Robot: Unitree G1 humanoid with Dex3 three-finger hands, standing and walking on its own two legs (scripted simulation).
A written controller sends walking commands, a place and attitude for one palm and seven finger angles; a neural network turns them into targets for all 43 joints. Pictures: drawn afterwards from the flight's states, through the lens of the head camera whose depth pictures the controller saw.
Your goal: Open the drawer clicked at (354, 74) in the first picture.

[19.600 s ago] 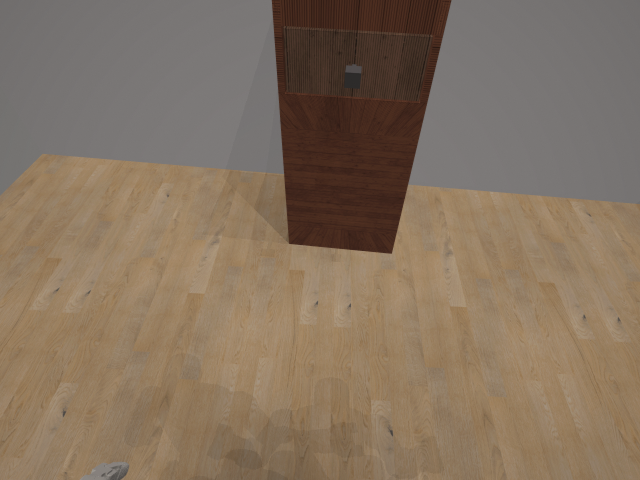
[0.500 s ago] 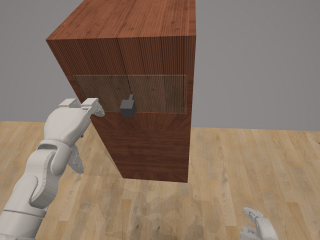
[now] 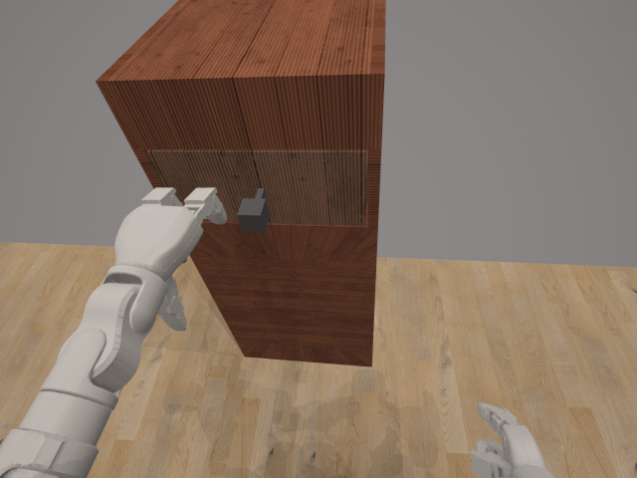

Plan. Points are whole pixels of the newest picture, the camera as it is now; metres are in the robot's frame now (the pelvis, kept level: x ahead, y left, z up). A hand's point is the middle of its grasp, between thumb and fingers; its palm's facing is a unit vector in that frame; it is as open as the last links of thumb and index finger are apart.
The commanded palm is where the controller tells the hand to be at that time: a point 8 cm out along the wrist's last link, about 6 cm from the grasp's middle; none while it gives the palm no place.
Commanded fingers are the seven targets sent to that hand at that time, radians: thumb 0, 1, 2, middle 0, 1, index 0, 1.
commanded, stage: move the hooked fingers above the handle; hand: left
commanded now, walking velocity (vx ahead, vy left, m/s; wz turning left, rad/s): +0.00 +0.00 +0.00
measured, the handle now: (256, 206) +0.54 +0.20 +0.00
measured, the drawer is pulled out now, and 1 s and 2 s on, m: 0.00 0.00 0.00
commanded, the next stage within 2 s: none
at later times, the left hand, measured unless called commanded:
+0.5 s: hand (218, 224) +0.41 +0.20 +0.09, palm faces +0.02 -0.03 -1.00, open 13.8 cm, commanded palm +0.39 +0.22 +0.15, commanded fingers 0.00 -0.50 0.30 -0.30 -1.20 -0.30 -1.20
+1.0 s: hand (232, 204) +0.47 +0.20 +0.08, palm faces -0.01 -0.02 -1.00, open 13.8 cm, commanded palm +0.45 +0.21 +0.13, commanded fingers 0.00 -0.50 0.30 -0.30 -1.20 -0.30 -1.20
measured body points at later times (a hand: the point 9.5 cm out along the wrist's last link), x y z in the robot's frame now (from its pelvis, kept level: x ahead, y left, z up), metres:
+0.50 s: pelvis +0.02 +0.00 +0.00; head +0.05 -0.03 +0.44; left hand +0.41 +0.20 +0.14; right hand +0.15 -0.25 -0.14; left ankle +0.02 +0.11 -0.74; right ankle -0.01 -0.10 -0.74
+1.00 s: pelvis +0.04 +0.00 -0.01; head +0.09 -0.03 +0.44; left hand +0.46 +0.20 +0.13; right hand +0.14 -0.26 -0.15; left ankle +0.02 +0.11 -0.74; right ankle -0.01 -0.10 -0.74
